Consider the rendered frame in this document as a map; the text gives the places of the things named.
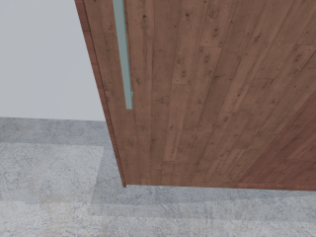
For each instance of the wardrobe door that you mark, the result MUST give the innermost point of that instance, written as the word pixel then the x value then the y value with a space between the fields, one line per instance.
pixel 290 159
pixel 213 83

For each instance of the handle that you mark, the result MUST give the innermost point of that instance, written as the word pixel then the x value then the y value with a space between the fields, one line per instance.
pixel 123 51

